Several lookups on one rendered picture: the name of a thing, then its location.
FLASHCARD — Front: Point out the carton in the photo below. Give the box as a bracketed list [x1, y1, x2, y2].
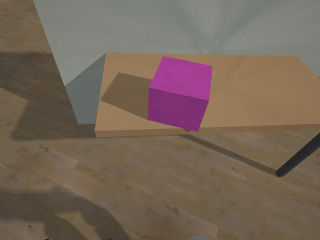
[147, 56, 213, 132]

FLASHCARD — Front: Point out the table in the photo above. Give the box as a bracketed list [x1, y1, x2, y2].
[94, 52, 320, 177]

